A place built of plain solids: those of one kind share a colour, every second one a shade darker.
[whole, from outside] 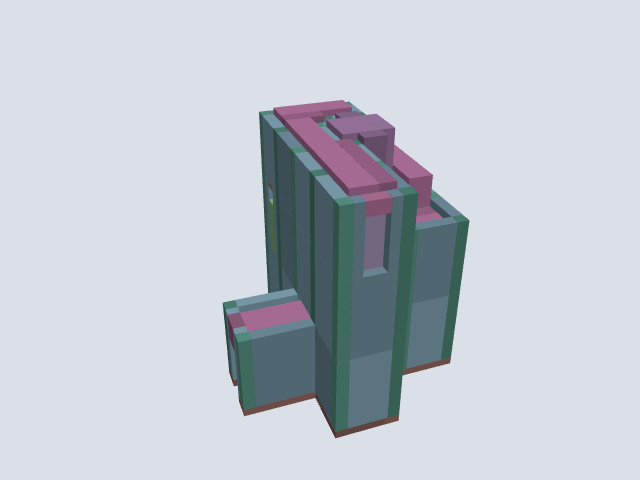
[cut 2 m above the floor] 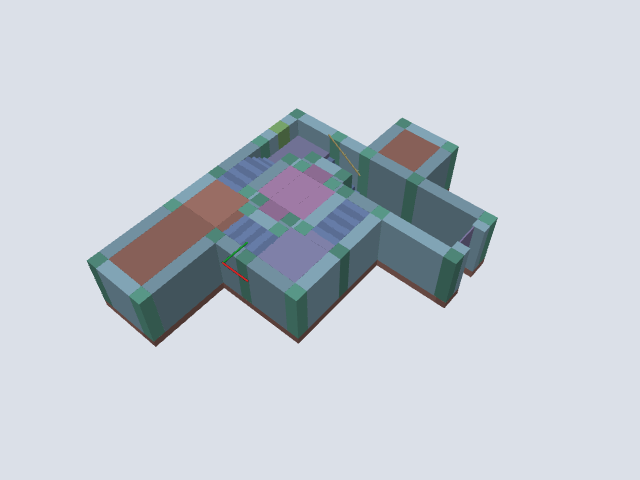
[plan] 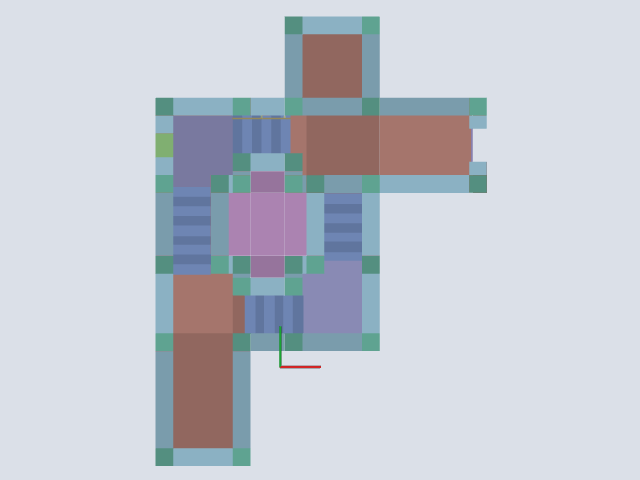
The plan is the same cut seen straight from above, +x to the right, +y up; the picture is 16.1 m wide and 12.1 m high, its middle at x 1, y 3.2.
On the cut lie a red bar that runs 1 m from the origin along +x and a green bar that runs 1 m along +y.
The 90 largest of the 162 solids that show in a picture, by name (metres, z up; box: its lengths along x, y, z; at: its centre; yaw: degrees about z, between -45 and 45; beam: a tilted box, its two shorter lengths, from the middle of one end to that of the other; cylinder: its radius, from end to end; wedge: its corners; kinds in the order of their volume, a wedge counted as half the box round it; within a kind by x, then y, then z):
{
 "wall_1": {"box": [0.45, 2.45, 3.06], "at": [-2.92, -0.82, 1.53]},
 "wall_2": {"box": [0.45, 1.5, 3.06], "at": [-2.92, 1.6, 1.53]},
 "wall_3": {"box": [0.45, 1.59, 3.06], "at": [-2.92, 3.59, 1.53]},
 "wall_4": {"box": [0.45, 1.5, 3.06], "at": [-2.92, 5.59, 4.59]},
 "wall_5": {"box": [1.5, 0.45, 3.06], "at": [-1.95, -2.27, 1.53]},
 "wall_6": {"box": [1.5, 0.45, 3.06], "at": [-1.95, 6.56, 1.53]},
 "wall_7": {"box": [1.5, 0.45, 3.06], "at": [-1.95, 6.56, 4.59]},
 "wall_8": {"box": [0.45, 1.59, 3.06], "at": [-1.52, 3.59, 1.53]},
 "wall_9": {"box": [0.45, 2.45, 3.06], "at": [-0.97, -0.82, 1.53]},
 "wall_10": {"box": [0.45, 0.95, 2.5], "at": [-0.97, 1.32, 7.37]},
 "wall_11": {"box": [0.86, 0.45, 3.06], "at": [-0.32, 0.62, 1.53]},
 "wall_12": {"box": [0.86, 0.45, 3.06], "at": [-0.32, 2.02, 1.53]},
 "wall_13": {"box": [0.86, 0.45, 3.06], "at": [-0.32, 5.16, 1.53]},
 "wall_14": {"box": [0.86, 0.45, 3.06], "at": [-0.32, 6.56, 1.53]},
 "wall_15": {"box": [0.45, 1.5, 2.5], "at": [0.33, 5.59, 7.37]},
 "wall_16": {"box": [0.45, 1.6, 3.06], "at": [0.33, 7.59, 1.53]},
 "wall_17": {"box": [0.45, 1.6, 2.5], "at": [0.33, 7.59, 7.37]},
 "wall_18": {"box": [0.45, 1.59, 3.06], "at": [0.88, 3.59, 1.53]},
 "wall_19": {"box": [0.45, 1.59, 2.5], "at": [0.88, 3.59, 7.37]},
 "wall_20": {"box": [1.5, 0.45, 3.06], "at": [1.31, 0.62, 1.53]},
 "wall_21": {"box": [1.5, 0.45, 3.06], "at": [1.31, 6.56, 1.53]},
 "wall_22": {"box": [1.5, 0.45, 3.06], "at": [1.31, 8.61, 1.53]},
 "wall_23": {"box": [1.5, 0.45, 3.06], "at": [1.31, 8.61, 4.59]},
 "wall_24": {"box": [0.95, 0.45, 3.06], "at": [1.58, 4.61, 1.53]},
 "wall_25": {"box": [0.45, 1.5, 3.06], "at": [2.28, 1.6, 1.53]},
 "wall_26": {"box": [0.45, 1.5, 2.5], "at": [2.28, 1.6, 7.37]},
 "wall_27": {"box": [0.45, 1.59, 3.06], "at": [2.28, 3.59, 1.53]},
 "wall_28": {"box": [0.45, 1.59, 3.06], "at": [2.28, 3.59, 4.59]},
 "wall_29": {"box": [0.45, 1.59, 2.5], "at": [2.28, 3.59, 7.37]},
 "wall_30": {"box": [0.45, 1.5, 3.06], "at": [2.28, 5.59, 4.59]},
 "wall_31": {"box": [0.45, 1.5, 2.5], "at": [2.28, 5.59, 7.37]},
 "wall_32": {"box": [0.45, 1.6, 3.06], "at": [2.28, 7.59, 1.53]},
 "wall_33": {"box": [0.45, 1.6, 3.06], "at": [2.28, 7.59, 4.59]},
 "wall_34": {"box": [0.45, 1.6, 2.5], "at": [2.28, 7.59, 7.37]},
 "wall_35": {"box": [2.25, 0.45, 3.06], "at": [3.63, 4.61, 1.53]},
 "wall_36": {"box": [2.25, 0.45, 3.06], "at": [3.63, 6.56, 1.53]},
 "floor_slab_1": {"box": [1.85, 9.29, 0.3], "at": [-2.23, 2.14, -0.15]},
 "floor_slab_2": {"box": [1.5, 2.9, 3.06], "at": [-1.95, -0.6, 1.53]},
 "floor_slab_3": {"box": [1.5, 1.5, 3.06], "at": [-1.95, 1.6, 1.53]},
 "floor_slab_4": {"box": [0.33, 0.95, 3.06], "at": [-1.04, 1.32, 1.53]},
 "floor_slab_5": {"box": [0.55, 5.3, 0.3], "at": [-1.02, 0.15, -0.15]},
 "floor_slab_6": {"box": [0.55, 4.45, 0.3], "at": [0.38, 6.61, -0.15]},
 "floor_slab_7": {"box": [1.5, 1.6, 6.12], "at": [1.31, 7.59, 3.06]},
 "floor_slab_8": {"box": [1.85, 8.44, 0.3], "at": [1.58, 4.62, -0.15]},
 "floor_slab_9": {"box": [2.35, 2.4, 0.3], "at": [3.68, 5.59, -0.15]},
 "core_fill_1": {"box": [0.55, 1.59, 8.87], "at": [-1.02, 3.59, 4.44]},
 "core_fill_2": {"box": [0.86, 0.55, 8.87], "at": [-0.32, 2.52, 4.44]},
 "core_fill_3": {"box": [0.86, 1.59, 8.87], "at": [-0.32, 3.59, 4.44]},
 "core_fill_4": {"box": [0.86, 0.55, 8.87], "at": [-0.32, 4.66, 4.44]},
 "core_fill_5": {"box": [0.55, 1.59, 8.87], "at": [0.38, 3.59, 4.44]},
 "roof_slab_1": {"box": [0.95, 6.89, 1.51], "at": [-2.23, 1.39, 6.32]},
 "roof_slab_2": {"box": [1.5, 0.55, 2.05], "at": [-1.95, 5.11, 4.79]},
 "roof_slab_3": {"box": [2.81, 0.95, 2.05], "at": [-1.3, 5.86, 4.79]},
 "roof_slab_4": {"box": [2.81, 0.95, 2.05], "at": [0.65, 1.32, 7.85]},
 "roof_slab_5": {"box": [1.5, 0.55, 2.05], "at": [1.31, 2.08, 7.85]},
 "roof_slab_6": {"box": [0.95, 6.04, 0.25], "at": [1.58, 5.37, 8.75]},
 "roof_slab_7": {"box": [2.7, 1.5, 0.25], "at": [3.41, 5.59, 2.66]},
 "tread_slab_1": {"box": [0.95, 0.27, 2.88], "at": [-2.23, 2.46, 1.44]},
 "tread_slab_2": {"box": [0.95, 0.27, 2.7], "at": [-2.23, 2.7, 1.35]},
 "tread_slab_3": {"box": [0.95, 0.27, 2.52], "at": [-2.23, 2.94, 1.26]},
 "tread_slab_4": {"box": [0.27, 0.95, 3.24], "at": [-0.76, 1.32, 1.62]},
 "tread_slab_5": {"box": [0.27, 0.95, 3.42], "at": [-0.52, 1.32, 1.71]},
 "tread_slab_6": {"box": [0.27, 0.95, 3.6], "at": [-0.28, 1.32, 1.8]},
 "tread_slab_7": {"box": [0.27, 0.95, 3.78], "at": [-0.03, 1.32, 1.89]},
 "tread_slab_8": {"box": [0.27, 0.95, 3.96], "at": [0.21, 1.32, 1.98]},
 "tread_slab_9": {"box": [0.27, 0.95, 4.14], "at": [0.45, 1.32, 2.07]},
 "tread_slab_10": {"box": [0.95, 0.27, 4.5], "at": [1.58, 2.79, 2.25]},
 "tread_slab_11": {"box": [0.95, 0.27, 4.68], "at": [1.58, 3.03, 2.34]},
 "tread_slab_12": {"box": [0.95, 0.27, 4.86], "at": [1.58, 3.27, 2.43]},
 "tread_slab_13": {"box": [0.95, 0.27, 5.04], "at": [1.58, 3.52, 2.52]},
 "tread_slab_14": {"box": [0.95, 0.27, 5.22], "at": [1.58, 3.76, 2.61]},
 "tread_slab_15": {"box": [0.95, 0.27, 5.4], "at": [1.58, 4.0, 2.7]},
 "tread_slab_16": {"box": [0.95, 0.27, 5.58], "at": [1.58, 4.24, 2.79]},
 "landing_slab_1": {"box": [1.5, 1.5, 1.26], "at": [-1.95, 5.59, 0.63]},
 "landing_slab_2": {"box": [1.5, 1.5, 4.32], "at": [1.31, 1.6, 2.16]},
 "landing_slab_3": {"box": [0.95, 0.33, 4.32], "at": [1.58, 2.51, 2.16]},
 "wallpost_1": {"box": [0.45, 0.45, 3.06], "at": [0.33, 2.58, 1.53]},
 "wallpost_2": {"box": [0.45, 0.45, 3.06], "at": [0.33, 4.61, 1.53]},
 "wallpost_3": {"box": [0.45, 0.45, 3.06], "at": [0.33, 5.16, 1.53]},
 "wallpost_4": {"box": [0.45, 0.45, 3.06], "at": [0.33, 6.56, 1.53]},
 "wallpost_5": {"box": [0.45, 0.45, 3.06], "at": [0.33, 8.61, 1.53]},
 "wallpost_6": {"box": [0.45, 0.45, 3.06], "at": [0.88, 2.58, 1.53]},
 "wallpost_7": {"box": [0.45, 0.45, 3.06], "at": [0.88, 4.61, 1.53]},
 "wallpost_8": {"box": [0.45, 0.45, 3.06], "at": [2.28, 0.62, 1.53]},
 "wallpost_9": {"box": [0.45, 0.45, 3.06], "at": [2.28, 2.58, 1.53]},
 "wallpost_10": {"box": [0.45, 0.45, 3.06], "at": [2.28, 4.61, 1.53]},
 "wallpost_11": {"box": [0.45, 0.45, 3.06], "at": [2.28, 6.56, 1.53]},
 "wallpost_12": {"box": [0.45, 0.45, 3.06], "at": [2.28, 8.61, 1.53]},
 "wallpost_13": {"box": [0.45, 0.45, 3.06], "at": [4.98, 4.61, 1.53]},
 "wallpost_14": {"box": [0.45, 0.45, 3.06], "at": [4.98, 6.56, 1.53]}
}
